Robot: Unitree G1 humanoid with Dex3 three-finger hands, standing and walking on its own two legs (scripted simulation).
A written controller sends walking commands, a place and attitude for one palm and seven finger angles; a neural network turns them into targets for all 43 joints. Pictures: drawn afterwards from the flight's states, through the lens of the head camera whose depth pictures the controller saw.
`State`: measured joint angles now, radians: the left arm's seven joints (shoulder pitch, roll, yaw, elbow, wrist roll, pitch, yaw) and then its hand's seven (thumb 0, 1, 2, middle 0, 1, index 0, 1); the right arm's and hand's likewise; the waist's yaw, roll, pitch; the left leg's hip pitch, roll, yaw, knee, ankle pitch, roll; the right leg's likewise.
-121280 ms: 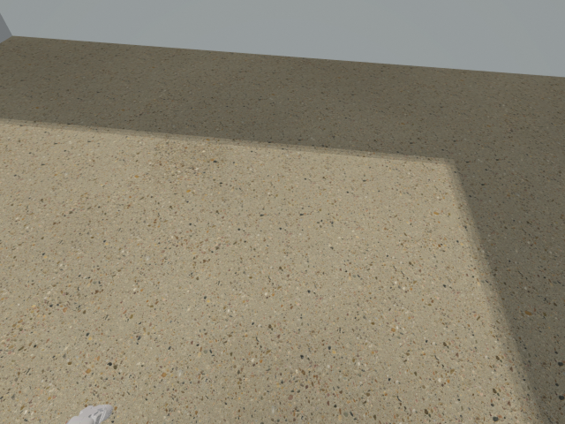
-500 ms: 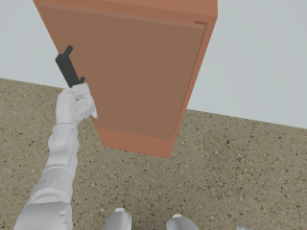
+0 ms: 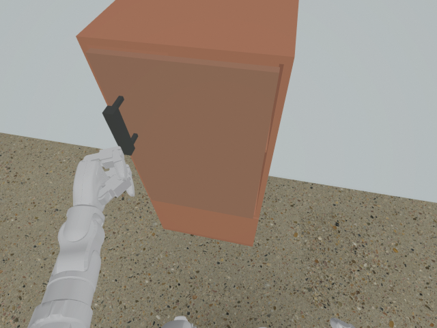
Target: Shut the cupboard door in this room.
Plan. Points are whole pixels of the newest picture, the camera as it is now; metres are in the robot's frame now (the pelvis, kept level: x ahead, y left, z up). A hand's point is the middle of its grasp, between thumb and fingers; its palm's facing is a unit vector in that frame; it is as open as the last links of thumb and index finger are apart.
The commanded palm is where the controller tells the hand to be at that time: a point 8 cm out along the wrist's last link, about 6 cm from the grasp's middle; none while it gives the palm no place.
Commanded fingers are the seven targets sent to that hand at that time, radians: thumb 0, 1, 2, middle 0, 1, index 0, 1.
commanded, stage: draw the hand back to the body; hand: left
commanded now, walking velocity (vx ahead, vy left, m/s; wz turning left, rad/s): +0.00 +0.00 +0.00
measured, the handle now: (124, 126) +0.56 +0.24 +0.02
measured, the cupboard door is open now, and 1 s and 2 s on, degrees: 0 0 0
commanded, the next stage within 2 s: step back with the hand held close in 1.26 s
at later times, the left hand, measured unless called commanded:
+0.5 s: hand (48, 209) +0.27 +0.24 +0.14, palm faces +0.31 -0.91 -0.29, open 3.5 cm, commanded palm +0.22 +0.29 +0.17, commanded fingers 0.00 0.90 0.90 -0.69 -0.84 -0.69 -0.84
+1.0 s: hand out of the picture +0.21 +0.29 +0.22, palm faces +0.48 -0.76 -0.43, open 6.9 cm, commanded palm +0.17 +0.32 +0.23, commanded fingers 0.00 0.90 0.90 -0.20 -0.30 -0.20 -0.30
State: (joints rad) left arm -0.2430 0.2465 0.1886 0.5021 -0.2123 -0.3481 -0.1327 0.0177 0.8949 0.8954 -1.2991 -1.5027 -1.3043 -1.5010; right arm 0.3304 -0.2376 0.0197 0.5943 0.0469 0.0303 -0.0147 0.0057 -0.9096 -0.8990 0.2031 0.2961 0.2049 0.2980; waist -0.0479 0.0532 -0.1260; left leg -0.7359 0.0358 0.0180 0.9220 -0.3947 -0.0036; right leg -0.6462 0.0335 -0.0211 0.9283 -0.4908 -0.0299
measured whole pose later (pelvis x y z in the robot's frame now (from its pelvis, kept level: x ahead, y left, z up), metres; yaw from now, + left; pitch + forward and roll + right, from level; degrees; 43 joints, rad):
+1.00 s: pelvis +0.03 +0.02 +0.05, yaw +1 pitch -2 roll +0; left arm 0.48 0.36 0.36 -0.38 -0.07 -0.06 0.11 0.01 0.89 0.89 -0.30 -0.41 -0.31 -0.41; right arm 0.21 -0.24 0.02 0.62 0.02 -0.06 -0.07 0.01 -0.91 -0.90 0.20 0.30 0.21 0.30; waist 0.07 0.08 -0.03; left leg -0.18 -0.01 0.02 0.46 -0.25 0.02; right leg -0.07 -0.01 -0.02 0.43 -0.32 0.00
